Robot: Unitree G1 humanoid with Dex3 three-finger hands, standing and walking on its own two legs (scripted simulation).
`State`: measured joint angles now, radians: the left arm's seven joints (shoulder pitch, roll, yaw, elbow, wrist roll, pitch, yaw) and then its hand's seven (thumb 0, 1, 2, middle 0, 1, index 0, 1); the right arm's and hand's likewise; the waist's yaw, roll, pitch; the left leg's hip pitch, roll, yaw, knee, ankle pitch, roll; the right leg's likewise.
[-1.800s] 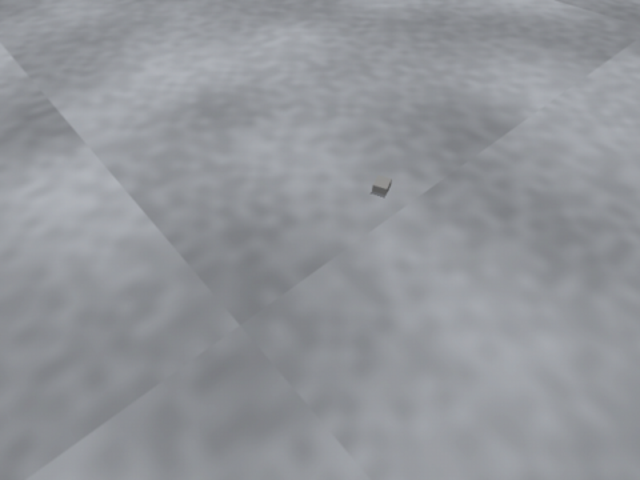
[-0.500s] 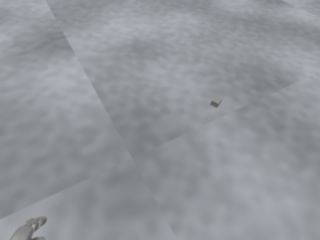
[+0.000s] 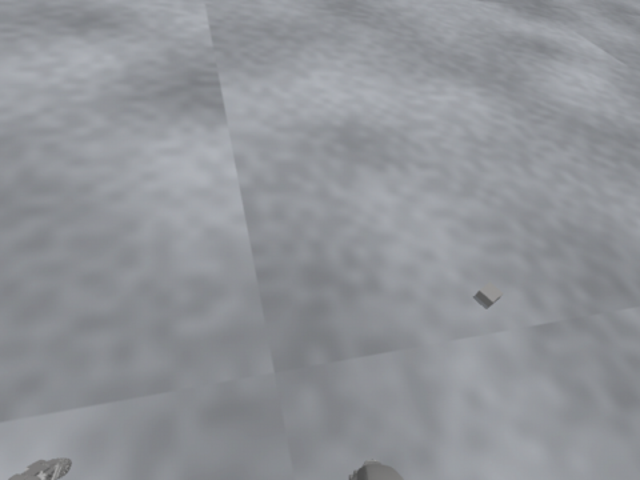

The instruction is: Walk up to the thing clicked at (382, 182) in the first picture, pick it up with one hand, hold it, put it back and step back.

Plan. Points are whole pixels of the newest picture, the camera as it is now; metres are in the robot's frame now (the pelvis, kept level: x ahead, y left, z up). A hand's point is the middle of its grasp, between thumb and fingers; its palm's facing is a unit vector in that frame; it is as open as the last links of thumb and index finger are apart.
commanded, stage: walk up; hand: left
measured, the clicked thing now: (489, 294) +0.96 -0.80 -0.75
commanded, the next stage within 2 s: none
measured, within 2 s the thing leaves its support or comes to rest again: neither
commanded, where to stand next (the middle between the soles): +0.82 -1.22 m, yaw +41 degrees
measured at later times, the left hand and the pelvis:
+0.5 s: hand out of the picture +0.16 +0.10 -0.17, palm faces +0.24 -0.91 -0.35, open 7.4 cm; pelvis +0.20 -0.19 -0.03, yaw +15 degrees
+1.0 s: hand (385, 376) +0.32 -0.13 -0.15, palm faces +0.36 -0.85 -0.38, open 7.4 cm; pelvis +0.36 -0.43 -0.03, yaw +25 degrees
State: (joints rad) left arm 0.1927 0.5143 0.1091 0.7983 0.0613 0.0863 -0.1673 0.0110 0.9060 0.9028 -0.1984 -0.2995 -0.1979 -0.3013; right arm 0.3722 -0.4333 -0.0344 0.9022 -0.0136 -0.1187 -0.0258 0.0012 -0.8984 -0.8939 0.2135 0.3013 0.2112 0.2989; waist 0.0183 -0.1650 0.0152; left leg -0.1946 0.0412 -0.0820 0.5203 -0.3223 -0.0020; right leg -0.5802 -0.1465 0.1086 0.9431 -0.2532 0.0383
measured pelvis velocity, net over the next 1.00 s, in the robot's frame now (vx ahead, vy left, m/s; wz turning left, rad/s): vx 0.36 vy -0.43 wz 0.44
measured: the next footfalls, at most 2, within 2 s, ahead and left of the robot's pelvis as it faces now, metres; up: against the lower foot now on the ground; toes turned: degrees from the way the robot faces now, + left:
right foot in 0.10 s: +0.19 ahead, -0.24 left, +0.00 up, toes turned +1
left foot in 0.48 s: +0.32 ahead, -0.07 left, +0.00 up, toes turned +21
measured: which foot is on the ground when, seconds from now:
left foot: down 0.00-0.14, up 0.16-0.46, down 0.48-0.88, up 0.90-1.00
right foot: up 0.00-0.08, down 0.10-0.50, up 0.52-0.86, down 0.88-1.00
